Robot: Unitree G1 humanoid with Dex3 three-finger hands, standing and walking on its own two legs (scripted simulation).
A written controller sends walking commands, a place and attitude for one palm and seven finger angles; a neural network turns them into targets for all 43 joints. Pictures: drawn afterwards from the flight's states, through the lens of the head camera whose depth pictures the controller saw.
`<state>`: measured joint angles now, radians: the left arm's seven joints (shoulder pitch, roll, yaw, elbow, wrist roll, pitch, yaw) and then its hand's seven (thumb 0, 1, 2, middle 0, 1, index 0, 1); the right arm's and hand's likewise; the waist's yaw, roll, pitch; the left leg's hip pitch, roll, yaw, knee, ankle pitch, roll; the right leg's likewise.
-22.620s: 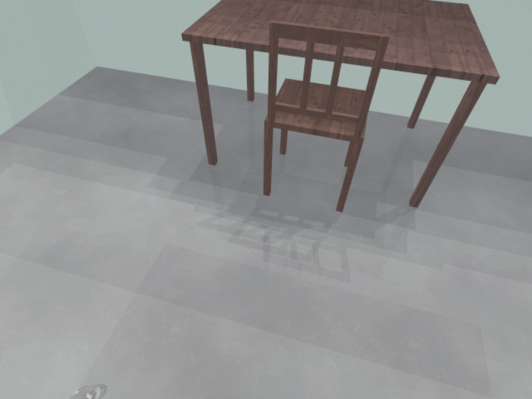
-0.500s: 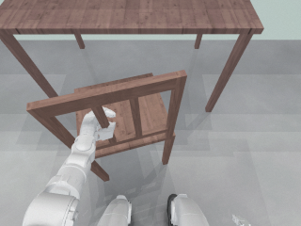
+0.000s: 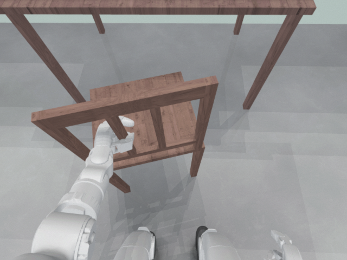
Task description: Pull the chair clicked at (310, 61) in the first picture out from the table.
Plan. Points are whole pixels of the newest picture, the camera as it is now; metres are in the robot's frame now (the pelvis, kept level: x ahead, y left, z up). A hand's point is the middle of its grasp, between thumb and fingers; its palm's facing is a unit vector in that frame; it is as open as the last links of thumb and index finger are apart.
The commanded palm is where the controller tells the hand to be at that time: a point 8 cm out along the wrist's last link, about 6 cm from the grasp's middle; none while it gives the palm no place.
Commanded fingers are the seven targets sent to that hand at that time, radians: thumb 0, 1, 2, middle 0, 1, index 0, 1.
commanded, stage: step backward, pulling the chair out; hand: left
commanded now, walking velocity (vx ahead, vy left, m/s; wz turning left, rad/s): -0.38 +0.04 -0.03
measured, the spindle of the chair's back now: (123, 136) +0.41 +0.15 -0.09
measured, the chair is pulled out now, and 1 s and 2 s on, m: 0.38 0.58 0.59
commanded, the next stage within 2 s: stop walking, hand still on the chair in 0.56 s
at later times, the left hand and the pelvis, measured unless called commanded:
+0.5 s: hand (119, 181) +0.28 +0.14 -0.06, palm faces -0.04 -0.98 -0.20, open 5.7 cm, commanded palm +0.30 +0.19 -0.06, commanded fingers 0.00 0.90 0.90 -0.50 -1.45 -0.50 -1.45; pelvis -0.09 +0.02 -0.01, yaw -2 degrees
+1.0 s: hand (115, 224) +0.19 +0.14 -0.06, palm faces -0.02 -0.98 -0.21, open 5.7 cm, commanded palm +0.17 +0.18 -0.05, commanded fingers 0.00 0.90 0.90 -0.50 -1.45 -0.50 -1.45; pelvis -0.12 +0.01 +0.00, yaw -4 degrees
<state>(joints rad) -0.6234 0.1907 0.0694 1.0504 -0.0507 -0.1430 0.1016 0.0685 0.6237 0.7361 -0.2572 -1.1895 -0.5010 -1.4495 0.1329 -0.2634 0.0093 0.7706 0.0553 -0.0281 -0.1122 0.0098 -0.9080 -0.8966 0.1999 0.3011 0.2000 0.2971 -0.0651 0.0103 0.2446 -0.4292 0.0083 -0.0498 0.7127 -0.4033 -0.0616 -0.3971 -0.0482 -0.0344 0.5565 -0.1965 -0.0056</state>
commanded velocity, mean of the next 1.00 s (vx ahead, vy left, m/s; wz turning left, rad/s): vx -0.16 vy -0.02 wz -0.01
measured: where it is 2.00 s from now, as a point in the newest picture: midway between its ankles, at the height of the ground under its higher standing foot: outside the picture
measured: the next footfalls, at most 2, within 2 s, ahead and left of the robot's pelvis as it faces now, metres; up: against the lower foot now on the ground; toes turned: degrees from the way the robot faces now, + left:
left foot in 0.06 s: -0.01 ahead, +0.15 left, +0.00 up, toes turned -1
right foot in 0.62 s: -0.03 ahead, -0.13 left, +0.00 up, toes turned -4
